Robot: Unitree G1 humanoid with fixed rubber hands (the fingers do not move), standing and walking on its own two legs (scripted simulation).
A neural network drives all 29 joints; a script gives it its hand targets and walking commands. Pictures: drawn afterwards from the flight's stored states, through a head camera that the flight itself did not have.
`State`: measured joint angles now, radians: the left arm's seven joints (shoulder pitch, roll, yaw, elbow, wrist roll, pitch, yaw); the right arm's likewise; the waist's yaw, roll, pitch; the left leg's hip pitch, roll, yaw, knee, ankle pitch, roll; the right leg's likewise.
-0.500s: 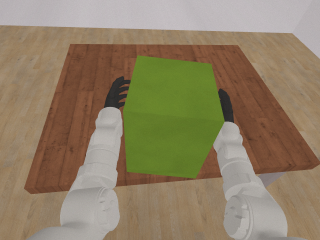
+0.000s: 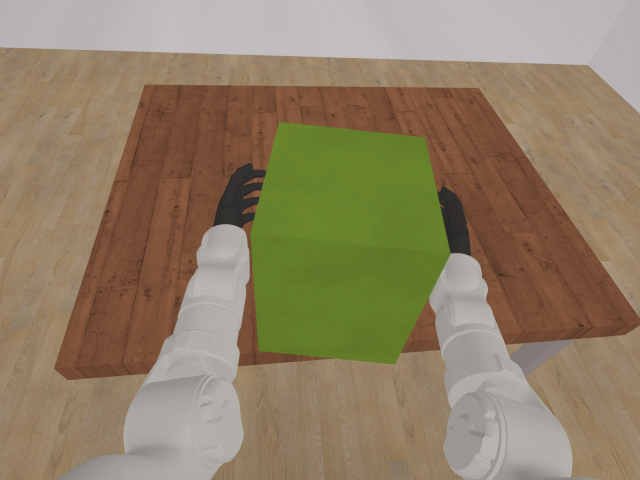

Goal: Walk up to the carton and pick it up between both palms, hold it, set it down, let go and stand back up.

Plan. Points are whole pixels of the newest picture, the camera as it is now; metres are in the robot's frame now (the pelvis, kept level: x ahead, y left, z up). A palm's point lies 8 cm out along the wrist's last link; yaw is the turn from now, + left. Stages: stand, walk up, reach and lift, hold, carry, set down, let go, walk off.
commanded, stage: set down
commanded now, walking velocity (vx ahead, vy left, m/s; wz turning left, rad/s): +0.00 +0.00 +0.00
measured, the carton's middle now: (339, 247) +0.40 -0.01 +0.04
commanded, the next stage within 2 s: none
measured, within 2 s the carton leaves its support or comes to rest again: rests again in 0.04 s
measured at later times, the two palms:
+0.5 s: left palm (230, 230) +0.39 +0.14 +0.08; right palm (450, 256) +0.37 -0.15 +0.07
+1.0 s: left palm (231, 228) +0.39 +0.14 +0.08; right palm (450, 255) +0.38 -0.15 +0.07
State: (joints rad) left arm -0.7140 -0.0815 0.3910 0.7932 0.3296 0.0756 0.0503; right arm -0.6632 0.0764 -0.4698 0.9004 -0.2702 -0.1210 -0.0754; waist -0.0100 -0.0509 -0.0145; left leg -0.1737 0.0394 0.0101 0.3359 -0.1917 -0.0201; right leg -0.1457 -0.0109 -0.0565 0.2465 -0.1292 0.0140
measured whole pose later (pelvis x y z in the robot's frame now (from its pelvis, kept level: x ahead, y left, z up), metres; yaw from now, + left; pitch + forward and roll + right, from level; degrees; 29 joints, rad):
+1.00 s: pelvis +0.00 +0.00 +0.00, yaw +0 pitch +1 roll +0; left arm -0.72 -0.14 0.52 0.75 0.42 0.01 -0.03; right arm -0.65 0.15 -0.63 0.79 -0.42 -0.19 0.00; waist 0.00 -0.04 0.04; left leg -0.16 0.02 0.02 0.30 -0.17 -0.01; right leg -0.15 -0.03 -0.05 0.26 -0.14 0.02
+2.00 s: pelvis +0.00 +0.01 -0.02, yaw -3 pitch +18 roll -3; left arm -0.87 0.17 0.06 1.28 -0.15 -0.27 0.11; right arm -0.90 -0.24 0.05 1.34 0.30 -0.31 -0.10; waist 0.04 0.04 -0.21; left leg -0.62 0.08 0.03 0.59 -0.29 -0.02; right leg -0.59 0.02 -0.03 0.47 -0.19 0.02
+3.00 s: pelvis -0.03 -0.02 +0.00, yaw -1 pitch +2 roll -1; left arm -0.92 0.35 0.09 0.75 -0.17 0.44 0.03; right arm -0.92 -0.29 0.05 0.85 0.42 0.30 -0.17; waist -0.02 -0.04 -0.04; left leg -0.24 0.07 0.02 0.38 -0.17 -0.04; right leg -0.24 0.02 -0.05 0.33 -0.12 -0.02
